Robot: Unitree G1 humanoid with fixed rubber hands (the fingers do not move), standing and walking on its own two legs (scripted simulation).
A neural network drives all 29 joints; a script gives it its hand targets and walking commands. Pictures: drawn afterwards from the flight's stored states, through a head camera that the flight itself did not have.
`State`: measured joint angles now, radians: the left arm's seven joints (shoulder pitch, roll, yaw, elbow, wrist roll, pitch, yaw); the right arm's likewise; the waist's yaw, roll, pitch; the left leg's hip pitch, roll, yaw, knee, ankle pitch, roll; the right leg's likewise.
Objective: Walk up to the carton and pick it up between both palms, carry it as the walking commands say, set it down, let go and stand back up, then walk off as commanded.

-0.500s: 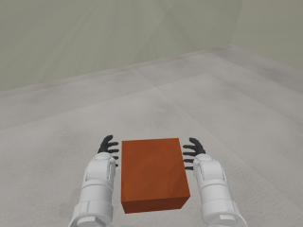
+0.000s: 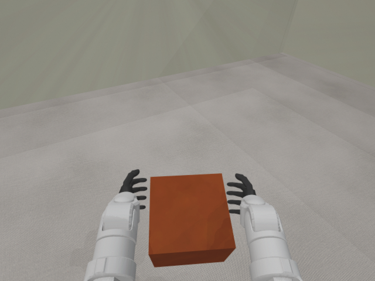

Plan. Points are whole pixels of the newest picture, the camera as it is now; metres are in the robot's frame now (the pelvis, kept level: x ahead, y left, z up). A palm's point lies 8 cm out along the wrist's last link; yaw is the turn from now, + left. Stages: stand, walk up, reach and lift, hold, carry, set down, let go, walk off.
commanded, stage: reach and lift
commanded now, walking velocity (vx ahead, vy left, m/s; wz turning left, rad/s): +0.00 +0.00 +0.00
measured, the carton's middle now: (188, 220) +0.32 +0.00 -0.06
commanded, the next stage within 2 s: hold in 0.60 s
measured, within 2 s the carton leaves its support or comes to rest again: neither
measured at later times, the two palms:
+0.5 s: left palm (125, 204) +0.29 +0.14 +0.05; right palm (249, 208) +0.28 -0.13 +0.05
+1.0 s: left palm (124, 203) +0.29 +0.14 +0.05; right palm (248, 208) +0.28 -0.13 +0.05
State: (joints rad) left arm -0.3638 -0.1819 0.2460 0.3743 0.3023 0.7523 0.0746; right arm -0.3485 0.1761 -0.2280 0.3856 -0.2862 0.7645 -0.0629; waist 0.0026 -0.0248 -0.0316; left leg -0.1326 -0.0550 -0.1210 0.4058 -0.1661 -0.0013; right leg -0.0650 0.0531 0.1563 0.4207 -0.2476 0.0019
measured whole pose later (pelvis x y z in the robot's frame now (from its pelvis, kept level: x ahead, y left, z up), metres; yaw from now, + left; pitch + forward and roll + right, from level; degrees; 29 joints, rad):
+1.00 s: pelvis -0.01 +0.01 +0.00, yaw -1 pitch -7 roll +0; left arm -0.36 -0.18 0.24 0.37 0.30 0.76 0.07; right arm -0.33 0.17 -0.22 0.38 -0.28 0.77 -0.06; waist 0.01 -0.03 -0.03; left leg -0.14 -0.06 -0.10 0.42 -0.17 0.01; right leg -0.07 0.05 0.15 0.44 -0.25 0.01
